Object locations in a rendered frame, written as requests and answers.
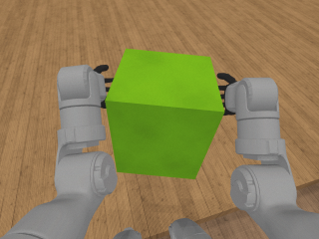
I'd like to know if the carton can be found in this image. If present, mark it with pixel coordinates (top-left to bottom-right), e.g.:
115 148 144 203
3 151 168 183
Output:
105 48 225 179

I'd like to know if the robot right thigh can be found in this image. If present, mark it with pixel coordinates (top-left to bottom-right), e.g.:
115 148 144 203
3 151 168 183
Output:
168 218 212 239

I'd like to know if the robot right upper arm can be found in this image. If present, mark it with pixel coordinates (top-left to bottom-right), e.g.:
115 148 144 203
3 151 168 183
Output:
230 164 319 239

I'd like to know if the left robot forearm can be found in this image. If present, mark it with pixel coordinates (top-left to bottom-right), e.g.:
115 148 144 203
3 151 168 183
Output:
54 64 107 188

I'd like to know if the right robot hand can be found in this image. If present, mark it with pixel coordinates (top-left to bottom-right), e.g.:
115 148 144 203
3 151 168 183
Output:
217 73 237 116

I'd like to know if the right robot forearm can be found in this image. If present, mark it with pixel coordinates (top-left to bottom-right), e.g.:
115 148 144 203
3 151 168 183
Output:
224 78 297 200

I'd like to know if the left robot shin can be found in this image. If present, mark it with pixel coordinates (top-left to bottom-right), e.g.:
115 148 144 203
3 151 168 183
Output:
124 227 134 231

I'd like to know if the left robot hand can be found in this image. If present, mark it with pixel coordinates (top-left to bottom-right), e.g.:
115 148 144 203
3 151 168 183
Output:
94 65 114 109

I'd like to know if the robot left upper arm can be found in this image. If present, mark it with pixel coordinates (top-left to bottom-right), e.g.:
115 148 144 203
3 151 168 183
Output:
0 150 118 239

